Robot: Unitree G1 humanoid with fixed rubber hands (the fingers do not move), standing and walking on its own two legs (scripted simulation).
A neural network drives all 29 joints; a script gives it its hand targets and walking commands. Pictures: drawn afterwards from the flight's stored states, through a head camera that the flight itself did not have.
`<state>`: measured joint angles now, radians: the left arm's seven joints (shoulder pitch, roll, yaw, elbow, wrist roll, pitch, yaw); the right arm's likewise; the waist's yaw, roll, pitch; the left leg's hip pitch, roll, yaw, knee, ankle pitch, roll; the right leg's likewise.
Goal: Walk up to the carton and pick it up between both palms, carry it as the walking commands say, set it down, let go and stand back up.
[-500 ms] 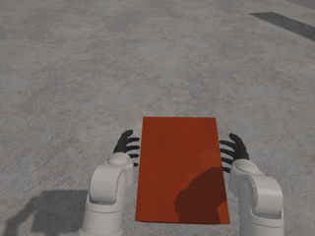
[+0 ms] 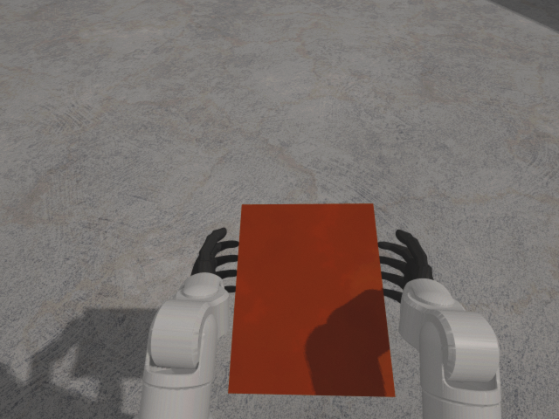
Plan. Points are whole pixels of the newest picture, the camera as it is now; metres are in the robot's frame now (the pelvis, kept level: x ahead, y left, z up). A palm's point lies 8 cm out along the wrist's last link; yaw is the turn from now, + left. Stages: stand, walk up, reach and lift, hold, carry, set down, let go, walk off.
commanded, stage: carry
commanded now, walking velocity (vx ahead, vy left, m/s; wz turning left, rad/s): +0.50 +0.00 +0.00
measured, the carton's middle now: (306, 301) +0.30 -0.01 -0.01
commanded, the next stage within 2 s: none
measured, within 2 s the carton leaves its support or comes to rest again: neither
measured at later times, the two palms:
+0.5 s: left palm (247, 99) +0.68 +0.11 +0.08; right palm (381, 109) +0.63 -0.15 +0.10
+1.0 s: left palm (261, 19) +1.07 +0.10 +0.08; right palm (358, 22) +1.07 -0.17 +0.08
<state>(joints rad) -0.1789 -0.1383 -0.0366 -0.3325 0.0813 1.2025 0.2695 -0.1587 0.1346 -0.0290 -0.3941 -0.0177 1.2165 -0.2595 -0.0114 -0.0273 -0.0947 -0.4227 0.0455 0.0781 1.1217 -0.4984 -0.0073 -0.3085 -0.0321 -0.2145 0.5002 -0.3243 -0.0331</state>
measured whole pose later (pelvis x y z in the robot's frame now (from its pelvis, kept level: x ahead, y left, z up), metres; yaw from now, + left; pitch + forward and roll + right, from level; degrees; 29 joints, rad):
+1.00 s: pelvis +0.80 -0.03 +0.01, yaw -1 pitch +7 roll +1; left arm -0.13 -0.13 -0.03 -0.45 0.03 1.19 0.25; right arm -0.13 0.13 -0.01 -0.45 -0.05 1.17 -0.25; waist 0.03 -0.01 -0.01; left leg -0.52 0.03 0.17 0.55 -0.22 0.00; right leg -0.12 -0.09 -0.23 0.37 -0.35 0.02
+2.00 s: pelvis +1.53 -0.06 +0.01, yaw -5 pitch +5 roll -1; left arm -0.19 -0.14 0.01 -0.41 0.08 1.22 0.25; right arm -0.18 0.14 -0.01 -0.41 -0.05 1.22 -0.26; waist -0.02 0.00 -0.04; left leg -0.16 0.06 0.21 0.39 -0.32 0.01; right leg -0.33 -0.05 -0.16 0.46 -0.16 0.03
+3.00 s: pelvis +2.08 -0.04 +0.01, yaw -5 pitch +5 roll -1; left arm -0.13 -0.13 0.00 -0.36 0.06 1.25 0.24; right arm -0.16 0.14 0.01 -0.33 -0.06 1.22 -0.27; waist -0.02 0.01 -0.11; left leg -0.20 0.05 0.20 0.41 -0.30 0.02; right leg -0.42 -0.05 -0.11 0.92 -0.49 -0.01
